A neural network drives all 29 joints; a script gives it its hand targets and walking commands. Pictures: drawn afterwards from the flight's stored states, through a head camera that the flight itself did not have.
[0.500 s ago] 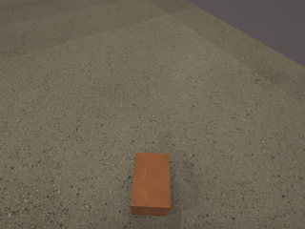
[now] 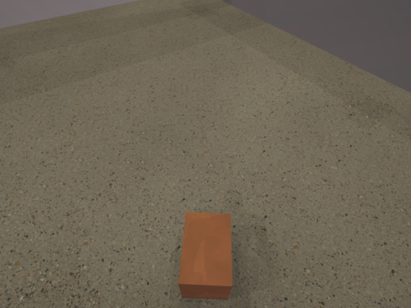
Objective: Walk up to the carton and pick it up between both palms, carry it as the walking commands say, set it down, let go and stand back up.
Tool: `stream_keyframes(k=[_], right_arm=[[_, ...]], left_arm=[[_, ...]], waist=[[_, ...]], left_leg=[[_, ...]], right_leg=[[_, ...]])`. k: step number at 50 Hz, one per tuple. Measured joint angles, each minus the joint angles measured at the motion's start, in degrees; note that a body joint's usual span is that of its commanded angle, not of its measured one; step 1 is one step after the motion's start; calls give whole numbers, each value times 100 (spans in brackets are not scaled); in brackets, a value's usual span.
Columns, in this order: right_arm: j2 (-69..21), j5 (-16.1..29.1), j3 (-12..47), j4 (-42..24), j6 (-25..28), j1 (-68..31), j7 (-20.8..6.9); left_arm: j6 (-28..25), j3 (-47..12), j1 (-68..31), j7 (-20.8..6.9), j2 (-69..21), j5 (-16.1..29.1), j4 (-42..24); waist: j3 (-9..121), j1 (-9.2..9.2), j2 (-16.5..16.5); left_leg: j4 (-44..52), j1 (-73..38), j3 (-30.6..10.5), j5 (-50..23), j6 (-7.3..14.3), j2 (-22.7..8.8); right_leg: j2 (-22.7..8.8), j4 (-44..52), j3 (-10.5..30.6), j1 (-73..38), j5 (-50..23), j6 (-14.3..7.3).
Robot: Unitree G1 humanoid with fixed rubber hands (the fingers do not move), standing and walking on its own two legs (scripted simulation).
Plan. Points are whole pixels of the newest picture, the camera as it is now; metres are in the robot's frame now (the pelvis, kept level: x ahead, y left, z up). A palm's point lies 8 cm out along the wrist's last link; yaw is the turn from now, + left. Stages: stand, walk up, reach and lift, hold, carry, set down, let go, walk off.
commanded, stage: stand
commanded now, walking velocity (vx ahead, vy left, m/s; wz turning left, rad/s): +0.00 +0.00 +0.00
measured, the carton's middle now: (206, 255) +0.44 +0.02 -0.65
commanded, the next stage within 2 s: reach and lift in 0.36 s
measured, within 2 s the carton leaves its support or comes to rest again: neither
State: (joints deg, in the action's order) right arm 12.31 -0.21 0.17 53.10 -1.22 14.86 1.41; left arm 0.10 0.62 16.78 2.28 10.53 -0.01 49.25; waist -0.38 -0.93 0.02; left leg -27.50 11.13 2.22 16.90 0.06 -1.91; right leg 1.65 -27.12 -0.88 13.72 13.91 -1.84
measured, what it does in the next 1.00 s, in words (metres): shifts its weight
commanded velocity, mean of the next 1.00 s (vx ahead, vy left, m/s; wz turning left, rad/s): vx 0.00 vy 0.00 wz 0.00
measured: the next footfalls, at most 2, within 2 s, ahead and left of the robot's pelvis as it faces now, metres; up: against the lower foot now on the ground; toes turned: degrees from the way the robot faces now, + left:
none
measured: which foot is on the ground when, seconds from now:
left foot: down 0.00-1.00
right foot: down 0.00-1.00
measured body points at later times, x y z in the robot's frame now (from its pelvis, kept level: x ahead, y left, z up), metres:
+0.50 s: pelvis -0.01 +0.00 -0.01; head +0.02 +0.00 +0.44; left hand +0.09 +0.24 -0.14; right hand +0.10 -0.24 -0.13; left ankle -0.02 +0.12 -0.74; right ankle +0.00 -0.10 -0.74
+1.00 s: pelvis -0.05 +0.01 -0.05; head +0.11 +0.01 +0.37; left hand +0.21 +0.23 -0.18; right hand +0.20 -0.22 -0.18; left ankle -0.03 +0.12 -0.74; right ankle +0.00 -0.10 -0.74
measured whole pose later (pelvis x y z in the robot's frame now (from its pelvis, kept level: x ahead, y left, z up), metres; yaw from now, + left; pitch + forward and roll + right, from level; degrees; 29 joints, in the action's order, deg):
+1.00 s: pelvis -0.05 +0.01 -0.05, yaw +0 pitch +11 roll +0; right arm 12.3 0.1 -1.8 36.7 -9.0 -9.9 1.6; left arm 9.9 4.0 -13.7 -1.1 11.2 0.0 38.7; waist -9.8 -0.9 -0.2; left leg -51.2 40.2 2.2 22.3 0.0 -1.8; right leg 0.9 -49.7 -0.8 42.5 18.5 -0.8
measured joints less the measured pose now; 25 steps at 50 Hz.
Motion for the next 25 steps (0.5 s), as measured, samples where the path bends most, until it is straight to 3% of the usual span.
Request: stream_keyframes(k=[21,25], right_arm=[[0,0,0,0,37,110,2],[2,33,2,-1149,-680,-340,-25]], left_arm=[[0,0,0,0,11,0,0],[751,8,-659,-132,105,0,-522]], waist=[[3,0,7],[-413,1,-66]], left_leg=[[0,0,0,-8,0,0],[-520,241,1,182,0,2]], right_leg=[[0,5,2,-1,-8,6],[-16,-538,1,256,191,6]])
